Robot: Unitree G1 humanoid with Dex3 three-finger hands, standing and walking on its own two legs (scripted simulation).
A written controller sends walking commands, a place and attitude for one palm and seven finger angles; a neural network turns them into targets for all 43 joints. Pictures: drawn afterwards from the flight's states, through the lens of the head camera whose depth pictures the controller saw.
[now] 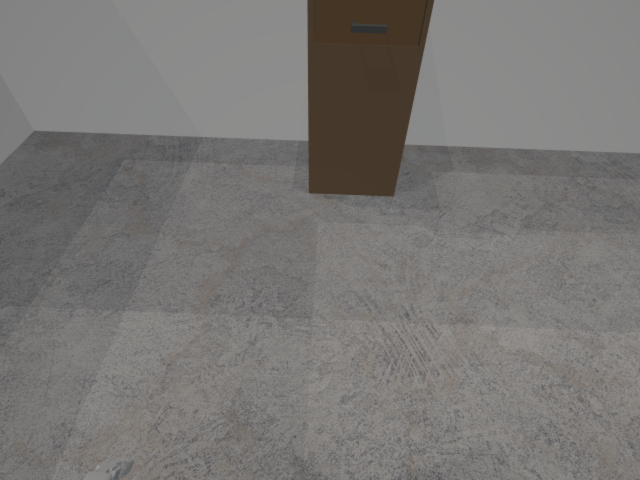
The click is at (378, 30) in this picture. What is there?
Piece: drawer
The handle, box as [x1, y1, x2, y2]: [351, 21, 386, 33]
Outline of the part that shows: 351,24 352,32 385,33 386,31 386,25 384,24 384,22 382,22 381,24 355,24 354,21 352,21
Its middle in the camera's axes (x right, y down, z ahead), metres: +0.16 -0.72 +1.31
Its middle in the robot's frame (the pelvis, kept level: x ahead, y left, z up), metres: +1.47 -0.10 +0.01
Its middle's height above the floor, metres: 0.78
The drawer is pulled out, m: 0.00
